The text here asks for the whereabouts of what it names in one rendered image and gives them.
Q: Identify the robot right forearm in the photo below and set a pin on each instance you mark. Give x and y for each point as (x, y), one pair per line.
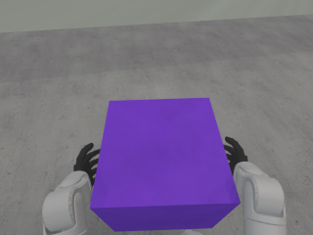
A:
(264, 204)

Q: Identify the robot right hand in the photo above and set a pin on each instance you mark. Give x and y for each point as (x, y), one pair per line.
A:
(237, 153)

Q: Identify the robot left hand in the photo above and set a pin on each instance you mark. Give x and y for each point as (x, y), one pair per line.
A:
(83, 164)

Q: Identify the carton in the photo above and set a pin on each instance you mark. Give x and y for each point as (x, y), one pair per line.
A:
(162, 166)

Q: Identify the robot left forearm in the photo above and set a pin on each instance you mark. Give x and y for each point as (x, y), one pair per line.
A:
(63, 211)

